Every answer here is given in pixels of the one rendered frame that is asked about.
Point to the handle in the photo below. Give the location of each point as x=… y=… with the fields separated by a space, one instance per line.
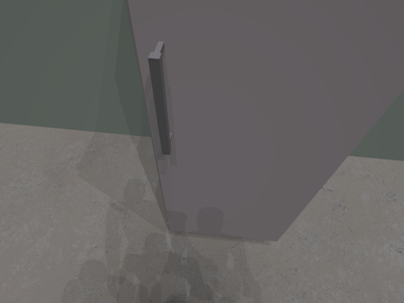
x=158 y=86

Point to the fridge door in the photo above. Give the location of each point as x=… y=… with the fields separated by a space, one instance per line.
x=265 y=100

